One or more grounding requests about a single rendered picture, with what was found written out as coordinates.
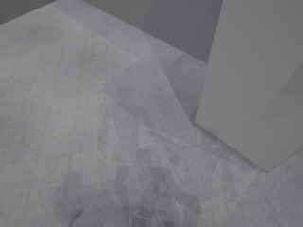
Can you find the left robot hand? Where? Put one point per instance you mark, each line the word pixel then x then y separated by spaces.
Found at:
pixel 71 215

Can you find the left robot thigh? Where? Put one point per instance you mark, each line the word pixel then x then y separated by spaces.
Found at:
pixel 118 219

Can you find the fridge door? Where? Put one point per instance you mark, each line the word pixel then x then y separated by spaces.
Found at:
pixel 252 97

